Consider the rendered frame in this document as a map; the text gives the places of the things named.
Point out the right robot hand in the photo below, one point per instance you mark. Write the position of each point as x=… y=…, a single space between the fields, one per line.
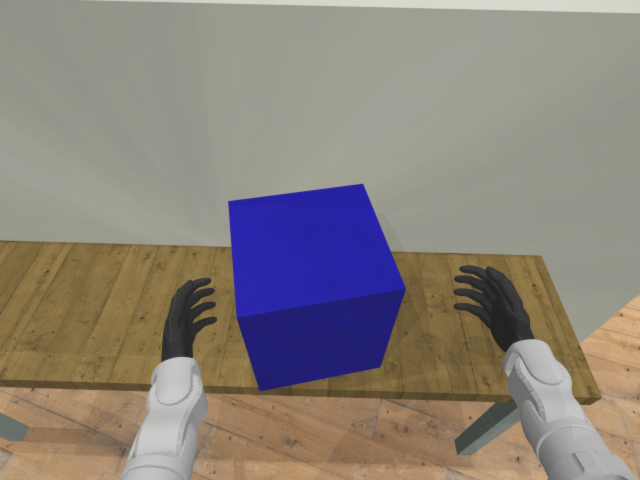
x=502 y=308

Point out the robot right forearm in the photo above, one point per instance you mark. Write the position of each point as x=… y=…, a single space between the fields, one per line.
x=562 y=437

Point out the left robot hand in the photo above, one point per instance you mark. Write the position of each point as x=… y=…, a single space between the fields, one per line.
x=179 y=330

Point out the carton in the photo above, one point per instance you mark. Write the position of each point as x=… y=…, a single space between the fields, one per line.
x=317 y=289

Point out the table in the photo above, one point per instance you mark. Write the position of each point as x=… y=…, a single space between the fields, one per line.
x=91 y=316

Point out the robot left forearm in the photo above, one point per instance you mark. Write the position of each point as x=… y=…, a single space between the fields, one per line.
x=166 y=444

